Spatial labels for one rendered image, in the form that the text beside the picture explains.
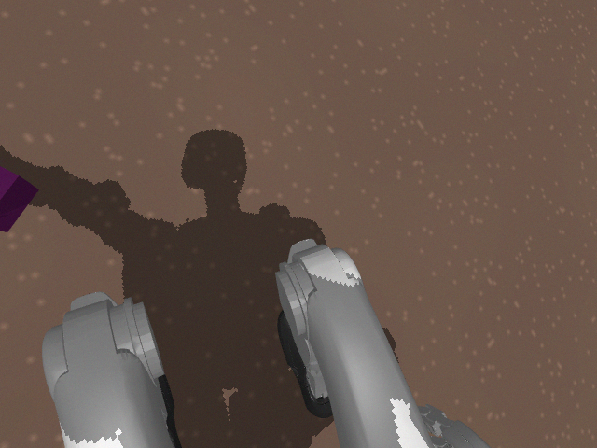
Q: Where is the left robot foot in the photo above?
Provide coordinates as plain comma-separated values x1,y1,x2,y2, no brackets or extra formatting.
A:
158,373,182,448

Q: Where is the cube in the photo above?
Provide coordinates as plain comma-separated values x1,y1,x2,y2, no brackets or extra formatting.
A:
0,166,39,232

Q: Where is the right robot hand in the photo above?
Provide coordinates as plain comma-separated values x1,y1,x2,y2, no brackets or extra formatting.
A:
418,404,491,448

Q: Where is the right robot foot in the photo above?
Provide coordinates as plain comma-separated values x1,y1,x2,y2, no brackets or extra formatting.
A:
277,310,333,418

